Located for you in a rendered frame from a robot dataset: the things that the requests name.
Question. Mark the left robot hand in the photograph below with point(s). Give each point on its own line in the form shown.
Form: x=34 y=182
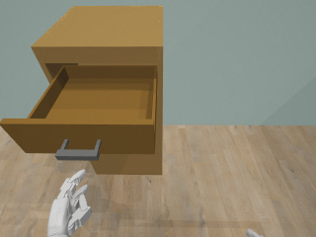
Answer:
x=65 y=214

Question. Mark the cabinet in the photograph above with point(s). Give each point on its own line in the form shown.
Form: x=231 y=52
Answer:
x=110 y=36

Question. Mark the handle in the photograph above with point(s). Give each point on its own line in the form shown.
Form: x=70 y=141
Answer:
x=64 y=154

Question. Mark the drawer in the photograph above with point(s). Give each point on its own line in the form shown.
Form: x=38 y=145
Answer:
x=84 y=103

